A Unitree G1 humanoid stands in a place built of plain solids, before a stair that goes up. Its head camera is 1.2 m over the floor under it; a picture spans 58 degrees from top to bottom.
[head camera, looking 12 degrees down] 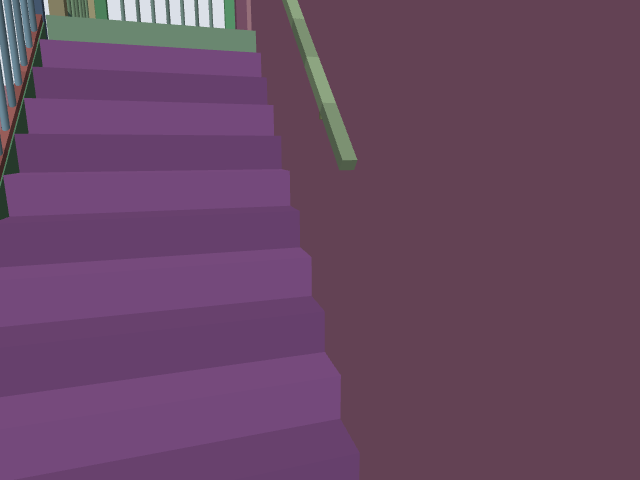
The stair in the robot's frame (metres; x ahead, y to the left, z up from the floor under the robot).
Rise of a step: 0.18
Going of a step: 0.20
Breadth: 1.28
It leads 17 degrees to the left of straight ahead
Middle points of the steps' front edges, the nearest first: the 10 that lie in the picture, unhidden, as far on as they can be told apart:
1.31 0.53 0.36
1.50 0.59 0.54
1.69 0.65 0.72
1.88 0.71 0.91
2.08 0.76 1.09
2.27 0.82 1.27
2.46 0.88 1.45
2.65 0.94 1.63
2.84 1.00 1.81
3.04 1.05 1.99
